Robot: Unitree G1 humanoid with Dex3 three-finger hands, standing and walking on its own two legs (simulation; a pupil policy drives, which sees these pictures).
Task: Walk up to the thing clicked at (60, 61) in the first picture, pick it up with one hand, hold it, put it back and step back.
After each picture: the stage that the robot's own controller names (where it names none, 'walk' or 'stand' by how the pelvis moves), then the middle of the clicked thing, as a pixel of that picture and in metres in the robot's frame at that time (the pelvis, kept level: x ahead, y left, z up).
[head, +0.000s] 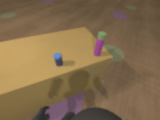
stand; (58, 59) +0.49 +0.29 -0.04
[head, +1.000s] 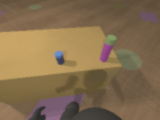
rise first; (59, 58) +0.47 +0.29 -0.03
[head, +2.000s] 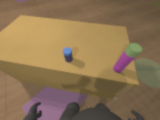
rise first; (68, 55) +0.47 +0.20 -0.01
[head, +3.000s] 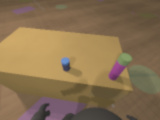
stand; (65, 64) +0.43 +0.21 -0.05
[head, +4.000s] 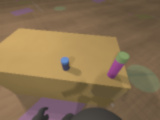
stand; (65, 64) +0.45 +0.21 -0.05
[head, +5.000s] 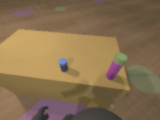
stand; (63, 65) +0.43 +0.23 -0.05
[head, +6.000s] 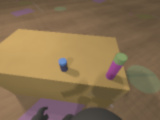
stand; (63, 65) +0.43 +0.23 -0.05
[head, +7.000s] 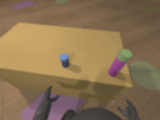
rise first; (65, 61) +0.45 +0.22 -0.04
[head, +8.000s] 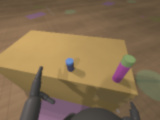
go down; (70, 65) +0.44 +0.21 -0.04
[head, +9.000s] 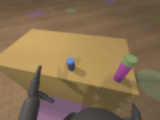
go down; (70, 64) +0.44 +0.20 -0.04
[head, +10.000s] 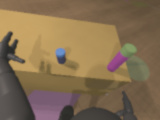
go down; (61, 56) +0.46 +0.19 -0.01
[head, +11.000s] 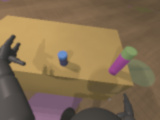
approach; (63, 59) +0.45 +0.19 -0.01
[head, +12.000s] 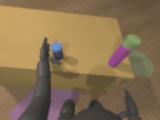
close in; (57, 52) +0.46 +0.21 +0.03
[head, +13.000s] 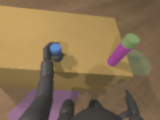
lift; (56, 53) +0.45 +0.20 +0.04
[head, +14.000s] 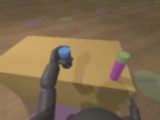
lift; (65, 58) +0.34 +0.16 +0.19
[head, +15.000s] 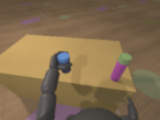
hold; (65, 63) +0.33 +0.17 +0.15
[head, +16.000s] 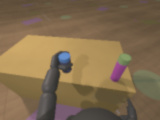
hold; (65, 63) +0.33 +0.17 +0.15
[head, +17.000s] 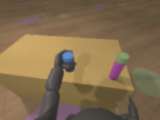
crouch; (69, 62) +0.34 +0.14 +0.15
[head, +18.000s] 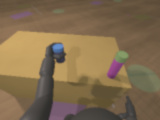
crouch; (59, 53) +0.41 +0.21 +0.14
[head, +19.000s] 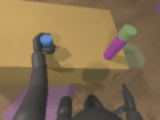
lower; (48, 45) +0.50 +0.22 +0.05
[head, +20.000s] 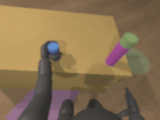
lower; (54, 52) +0.46 +0.21 +0.04
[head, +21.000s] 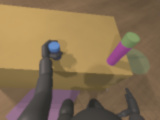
lower; (55, 51) +0.46 +0.20 +0.04
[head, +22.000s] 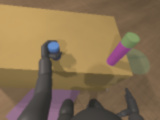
lower; (55, 51) +0.46 +0.21 +0.04
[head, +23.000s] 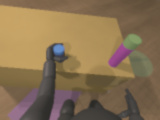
open; (59, 54) +0.44 +0.19 +0.04
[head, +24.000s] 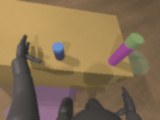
sink last; (59, 52) +0.45 +0.18 +0.04
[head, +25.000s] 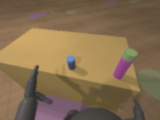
sink last; (71, 63) +0.45 +0.19 +0.00
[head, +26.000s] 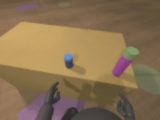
stand; (68, 61) +0.44 +0.18 +0.00
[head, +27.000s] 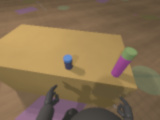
stand; (68, 62) +0.44 +0.18 +0.01
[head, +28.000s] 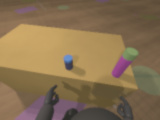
stand; (68, 62) +0.43 +0.18 +0.01
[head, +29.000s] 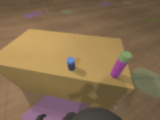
stand; (71, 64) +0.46 +0.18 -0.04
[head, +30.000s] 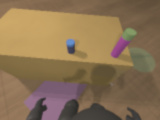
walk; (70, 46) +0.54 +0.17 -0.02
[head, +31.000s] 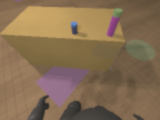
walk; (74, 28) +0.83 +0.22 -0.02
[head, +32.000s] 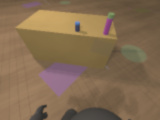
stand; (77, 26) +1.05 +0.22 -0.03
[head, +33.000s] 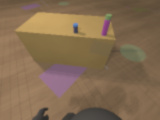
stand; (75, 28) +1.04 +0.23 -0.05
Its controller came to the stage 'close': yes
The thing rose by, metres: 0.22
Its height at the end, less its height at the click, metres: +0.00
